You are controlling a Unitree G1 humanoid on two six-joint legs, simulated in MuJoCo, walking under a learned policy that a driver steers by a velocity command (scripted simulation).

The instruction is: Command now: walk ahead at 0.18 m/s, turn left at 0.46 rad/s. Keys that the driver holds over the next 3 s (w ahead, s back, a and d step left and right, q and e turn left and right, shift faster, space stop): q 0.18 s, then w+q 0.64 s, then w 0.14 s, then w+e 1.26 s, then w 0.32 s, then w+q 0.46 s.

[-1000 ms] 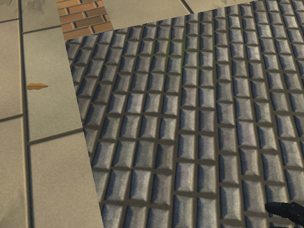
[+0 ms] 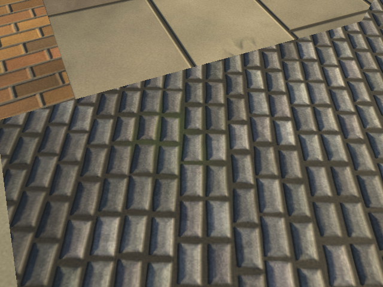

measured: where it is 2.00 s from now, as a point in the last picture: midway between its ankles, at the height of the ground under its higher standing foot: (116, 190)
